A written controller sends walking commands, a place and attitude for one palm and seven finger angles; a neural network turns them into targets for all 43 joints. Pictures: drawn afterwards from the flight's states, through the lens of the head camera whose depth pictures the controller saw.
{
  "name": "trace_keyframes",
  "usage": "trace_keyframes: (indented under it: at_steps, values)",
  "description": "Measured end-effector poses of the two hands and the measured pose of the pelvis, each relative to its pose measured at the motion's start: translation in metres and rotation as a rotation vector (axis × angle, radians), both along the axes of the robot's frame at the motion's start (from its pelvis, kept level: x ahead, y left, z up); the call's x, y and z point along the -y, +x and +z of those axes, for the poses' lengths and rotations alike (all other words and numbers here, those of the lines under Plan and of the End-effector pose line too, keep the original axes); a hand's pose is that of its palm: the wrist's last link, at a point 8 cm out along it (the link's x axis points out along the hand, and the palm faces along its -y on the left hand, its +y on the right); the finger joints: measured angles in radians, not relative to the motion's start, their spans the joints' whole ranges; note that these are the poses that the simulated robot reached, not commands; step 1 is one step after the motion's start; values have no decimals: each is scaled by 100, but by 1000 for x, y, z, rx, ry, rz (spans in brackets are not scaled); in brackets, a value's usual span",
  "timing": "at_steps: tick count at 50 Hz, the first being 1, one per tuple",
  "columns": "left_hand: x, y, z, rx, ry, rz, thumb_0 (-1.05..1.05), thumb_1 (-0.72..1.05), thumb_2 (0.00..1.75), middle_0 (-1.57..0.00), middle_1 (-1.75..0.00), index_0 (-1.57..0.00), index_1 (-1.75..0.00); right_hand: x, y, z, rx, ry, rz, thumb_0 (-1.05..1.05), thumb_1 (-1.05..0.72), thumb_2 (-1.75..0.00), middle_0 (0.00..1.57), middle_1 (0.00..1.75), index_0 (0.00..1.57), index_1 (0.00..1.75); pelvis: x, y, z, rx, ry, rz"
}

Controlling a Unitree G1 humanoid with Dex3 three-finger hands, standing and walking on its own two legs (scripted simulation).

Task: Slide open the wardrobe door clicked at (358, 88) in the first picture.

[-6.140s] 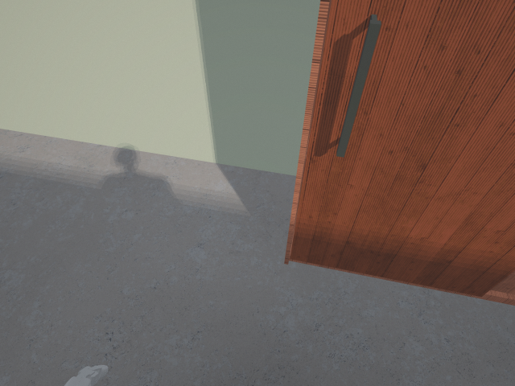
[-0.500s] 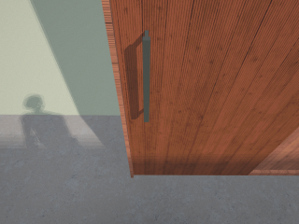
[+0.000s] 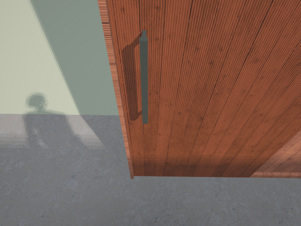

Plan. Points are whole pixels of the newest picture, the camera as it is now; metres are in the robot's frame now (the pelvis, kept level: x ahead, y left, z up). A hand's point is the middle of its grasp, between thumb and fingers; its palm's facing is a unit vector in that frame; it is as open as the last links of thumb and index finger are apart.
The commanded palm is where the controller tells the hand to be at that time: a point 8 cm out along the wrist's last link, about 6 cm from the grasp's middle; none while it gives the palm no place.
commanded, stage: shuffle to correct the standing spot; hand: left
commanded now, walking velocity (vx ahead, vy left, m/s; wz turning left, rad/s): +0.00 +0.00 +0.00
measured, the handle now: (144, 84) +0.50 +0.06 +0.10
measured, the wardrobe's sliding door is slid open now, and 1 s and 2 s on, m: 0.00 0.00 0.00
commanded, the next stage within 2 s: come to a stop and stand still in 0.84 s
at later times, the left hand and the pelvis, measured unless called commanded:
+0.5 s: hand out of the picture -0.01 +0.13 -0.18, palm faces +0.10 -0.98 -0.18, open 7.4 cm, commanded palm none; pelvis +0.03 -0.04 -0.01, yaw +2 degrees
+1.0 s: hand out of the picture +0.10 +0.09 -0.17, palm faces +0.05 -0.98 -0.17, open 7.3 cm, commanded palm none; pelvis +0.04 -0.10 +0.01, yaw +2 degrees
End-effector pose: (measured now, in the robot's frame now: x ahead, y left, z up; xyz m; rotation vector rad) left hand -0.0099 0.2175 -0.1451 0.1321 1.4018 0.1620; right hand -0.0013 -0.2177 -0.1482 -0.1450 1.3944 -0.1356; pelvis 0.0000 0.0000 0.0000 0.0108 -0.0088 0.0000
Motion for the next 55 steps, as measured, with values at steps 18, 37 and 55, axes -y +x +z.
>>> trace_keyframes:
  at_steps: [18, 37, 55]
  values:
    - [20, 1, -8, -50, -9, 12, 0, 91, 90, -20, -30, -20, -30, 18, -10, -9, -55, 1, -45, 0, -91, -90, 20, 30, 20, 30, 25, 14, -10, -21, 1, -2]
    - [62, 4, -35, -134, -107, 40, 0, 91, 90, -20, -30, -20, -30, 52, 109, 14, 191, -108, 17, 0, -91, -90, 20, 30, 20, 30, 47, 46, -16, -10, -26, -13]
    - [104, 113, -2, 151, 47, -33, 0, 91, 90, -19, -30, -20, -30, 151, 35, -2, -40, -49, -36, 0, -91, -90, 20, 30, 20, 30, 132, 47, -12, -37, -1, 32]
